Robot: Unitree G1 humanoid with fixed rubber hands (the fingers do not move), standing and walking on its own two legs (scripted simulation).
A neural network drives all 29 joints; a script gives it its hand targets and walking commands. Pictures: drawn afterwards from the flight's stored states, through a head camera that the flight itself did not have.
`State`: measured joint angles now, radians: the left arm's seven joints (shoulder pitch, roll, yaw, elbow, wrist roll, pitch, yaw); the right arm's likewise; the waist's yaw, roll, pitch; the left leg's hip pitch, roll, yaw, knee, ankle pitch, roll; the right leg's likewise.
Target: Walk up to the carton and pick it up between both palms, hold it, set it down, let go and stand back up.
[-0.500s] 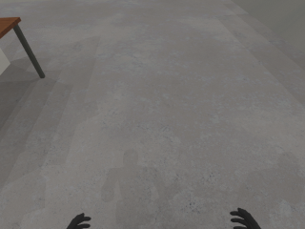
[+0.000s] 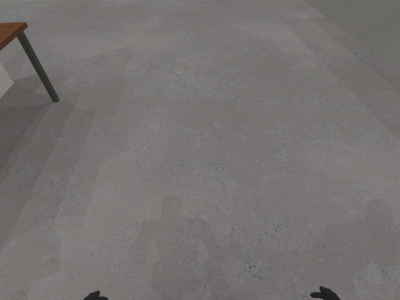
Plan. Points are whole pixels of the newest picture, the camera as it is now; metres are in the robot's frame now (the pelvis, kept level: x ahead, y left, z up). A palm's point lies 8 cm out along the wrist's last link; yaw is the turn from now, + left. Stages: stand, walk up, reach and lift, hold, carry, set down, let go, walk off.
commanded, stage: stand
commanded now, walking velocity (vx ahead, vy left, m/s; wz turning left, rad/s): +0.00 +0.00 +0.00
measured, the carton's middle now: out of the picture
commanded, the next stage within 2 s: walk up in 1.28 s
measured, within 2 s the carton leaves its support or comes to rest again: neither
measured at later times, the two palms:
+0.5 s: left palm out of the picture +0.10 +0.27 -0.10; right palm out of the picture +0.11 -0.26 -0.11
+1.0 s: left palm out of the picture +0.07 +0.27 -0.11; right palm out of the picture +0.08 -0.26 -0.11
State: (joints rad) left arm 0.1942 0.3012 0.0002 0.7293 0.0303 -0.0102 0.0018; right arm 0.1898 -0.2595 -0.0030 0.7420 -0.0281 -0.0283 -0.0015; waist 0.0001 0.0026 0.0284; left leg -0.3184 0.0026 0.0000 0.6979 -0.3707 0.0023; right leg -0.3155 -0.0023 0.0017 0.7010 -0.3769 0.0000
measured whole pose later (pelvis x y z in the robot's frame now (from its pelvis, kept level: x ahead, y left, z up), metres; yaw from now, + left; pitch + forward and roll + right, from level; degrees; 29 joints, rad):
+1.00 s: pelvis -0.02 +0.00 +0.00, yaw +0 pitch -1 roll +0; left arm 0.19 0.30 0.00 0.90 0.02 -0.01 0.00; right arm 0.19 -0.27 0.00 0.91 -0.03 -0.03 0.00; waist 0.00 0.00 0.03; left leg -0.32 0.00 0.00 0.68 -0.34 0.00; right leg -0.32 0.00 0.00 0.69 -0.34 0.00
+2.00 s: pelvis +0.05 +0.09 +0.01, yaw +19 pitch +3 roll +0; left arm 0.18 0.47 0.06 0.85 0.02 -0.07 -0.03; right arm 0.24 -0.40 -0.08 0.86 -0.04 0.01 0.13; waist -0.02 -0.02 0.02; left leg -0.34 0.02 -0.04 0.60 -0.32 -0.01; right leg -0.55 -0.04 -0.06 0.87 -0.47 0.00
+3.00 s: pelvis +0.38 +0.24 +0.01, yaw +53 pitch -2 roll +1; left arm 0.17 0.41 0.06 0.78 0.03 -0.10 -0.05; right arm 0.29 -0.40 -0.08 0.79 -0.02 -0.01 0.06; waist 0.01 0.04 0.07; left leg -0.40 0.03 -0.10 1.08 -0.31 0.00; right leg -0.26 -0.10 -0.20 0.62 -0.32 -0.03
